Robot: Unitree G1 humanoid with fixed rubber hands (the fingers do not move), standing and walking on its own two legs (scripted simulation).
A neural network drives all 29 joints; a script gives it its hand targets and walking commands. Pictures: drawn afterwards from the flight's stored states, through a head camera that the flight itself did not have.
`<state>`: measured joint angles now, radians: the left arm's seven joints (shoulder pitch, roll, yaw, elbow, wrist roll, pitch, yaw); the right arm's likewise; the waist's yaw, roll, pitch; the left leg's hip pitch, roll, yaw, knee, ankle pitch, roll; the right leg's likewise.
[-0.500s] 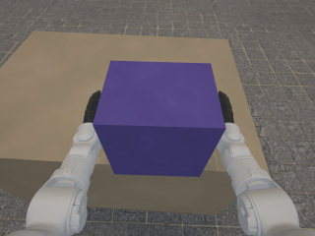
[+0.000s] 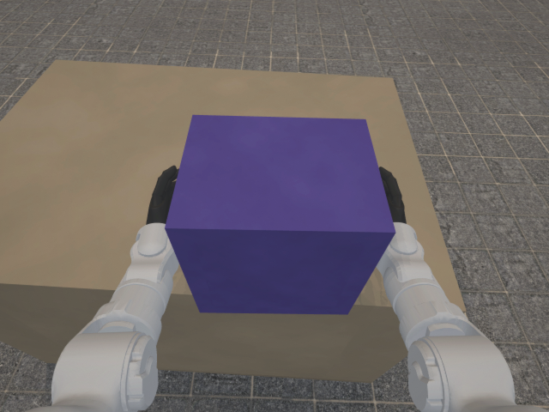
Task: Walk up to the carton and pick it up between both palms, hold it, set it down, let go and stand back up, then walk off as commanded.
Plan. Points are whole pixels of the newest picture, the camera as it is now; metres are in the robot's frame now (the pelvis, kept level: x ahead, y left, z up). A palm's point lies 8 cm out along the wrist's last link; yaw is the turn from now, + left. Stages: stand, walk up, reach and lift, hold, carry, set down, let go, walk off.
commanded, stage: reach and lift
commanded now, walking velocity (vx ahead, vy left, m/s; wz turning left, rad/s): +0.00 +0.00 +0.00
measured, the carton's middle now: (276, 223) +0.41 +0.00 +0.02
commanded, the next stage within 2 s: none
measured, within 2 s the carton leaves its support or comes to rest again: leaves its support in 0.72 s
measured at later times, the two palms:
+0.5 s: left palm (160, 222) +0.39 +0.18 +0.05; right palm (390, 225) +0.39 -0.17 +0.05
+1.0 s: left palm (142, 215) +0.38 +0.19 +0.09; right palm (391, 212) +0.39 -0.16 +0.09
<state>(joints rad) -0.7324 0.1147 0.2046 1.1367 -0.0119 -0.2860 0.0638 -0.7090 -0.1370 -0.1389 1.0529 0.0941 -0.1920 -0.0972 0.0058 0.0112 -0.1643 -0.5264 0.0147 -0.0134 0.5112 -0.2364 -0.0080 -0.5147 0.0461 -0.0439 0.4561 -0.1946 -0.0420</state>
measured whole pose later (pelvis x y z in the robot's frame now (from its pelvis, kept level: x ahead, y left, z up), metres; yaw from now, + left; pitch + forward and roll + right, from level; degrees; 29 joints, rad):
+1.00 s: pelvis +0.01 +0.01 +0.01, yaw +3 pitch +7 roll -1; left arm -0.57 0.08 0.19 0.94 0.04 -0.34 0.07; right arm -0.56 -0.09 -0.22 0.98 -0.07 -0.37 -0.09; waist -0.01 -0.01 -0.14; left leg -0.32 0.00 -0.05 0.40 -0.20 0.00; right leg -0.27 0.04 -0.08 0.30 -0.16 -0.04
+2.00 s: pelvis -0.01 +0.01 +0.01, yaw +2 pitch -5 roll -1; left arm -0.53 0.07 0.22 0.24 0.15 0.55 0.01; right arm -0.57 -0.12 -0.07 0.56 0.18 0.25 -0.14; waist -0.07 -0.08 -0.01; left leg -0.09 0.00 -0.03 0.39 -0.21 0.00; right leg -0.06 0.03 -0.05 0.31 -0.16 -0.03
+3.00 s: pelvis -0.01 +0.01 +0.01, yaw +2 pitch -4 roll -1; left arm -0.67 0.09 0.27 0.22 0.17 0.74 -0.02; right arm -0.75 -0.17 -0.08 0.54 0.25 0.49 -0.16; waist -0.08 -0.04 -0.08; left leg -0.10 -0.01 -0.04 0.37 -0.19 0.01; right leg -0.07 0.03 -0.04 0.29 -0.14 -0.03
